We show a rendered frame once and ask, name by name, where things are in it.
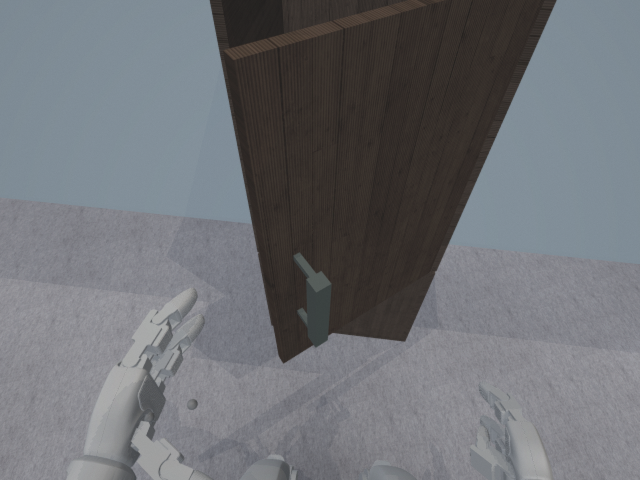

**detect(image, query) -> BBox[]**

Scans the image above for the handle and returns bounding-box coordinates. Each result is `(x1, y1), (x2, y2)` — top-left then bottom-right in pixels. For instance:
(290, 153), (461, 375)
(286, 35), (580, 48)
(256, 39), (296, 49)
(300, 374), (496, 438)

(293, 252), (332, 348)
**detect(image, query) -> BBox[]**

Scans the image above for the robot left forearm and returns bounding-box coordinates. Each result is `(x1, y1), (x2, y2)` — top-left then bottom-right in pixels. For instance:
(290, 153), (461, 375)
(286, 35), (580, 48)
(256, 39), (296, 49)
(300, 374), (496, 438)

(66, 456), (136, 480)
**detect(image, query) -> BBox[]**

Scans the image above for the cupboard door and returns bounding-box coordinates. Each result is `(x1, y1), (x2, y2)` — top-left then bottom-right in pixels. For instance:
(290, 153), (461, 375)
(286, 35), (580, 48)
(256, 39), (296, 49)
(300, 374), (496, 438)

(223, 0), (544, 364)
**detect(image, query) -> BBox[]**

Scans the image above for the robot left hand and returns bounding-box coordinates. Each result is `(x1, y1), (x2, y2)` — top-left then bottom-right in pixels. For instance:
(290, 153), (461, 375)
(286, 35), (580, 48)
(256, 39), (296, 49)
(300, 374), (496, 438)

(83, 288), (214, 480)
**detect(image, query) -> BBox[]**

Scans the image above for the robot right hand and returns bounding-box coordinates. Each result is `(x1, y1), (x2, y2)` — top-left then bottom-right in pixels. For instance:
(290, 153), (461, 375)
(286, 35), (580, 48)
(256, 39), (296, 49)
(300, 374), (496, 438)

(470, 381), (554, 480)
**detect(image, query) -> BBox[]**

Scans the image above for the robot right shin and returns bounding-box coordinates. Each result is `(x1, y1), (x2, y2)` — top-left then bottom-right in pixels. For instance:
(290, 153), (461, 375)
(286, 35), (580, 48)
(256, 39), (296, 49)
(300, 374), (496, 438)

(371, 460), (391, 468)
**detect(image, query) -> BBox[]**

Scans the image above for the robot left thigh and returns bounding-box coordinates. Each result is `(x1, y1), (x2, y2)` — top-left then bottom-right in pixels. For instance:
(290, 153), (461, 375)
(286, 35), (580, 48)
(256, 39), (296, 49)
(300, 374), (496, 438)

(240, 459), (298, 480)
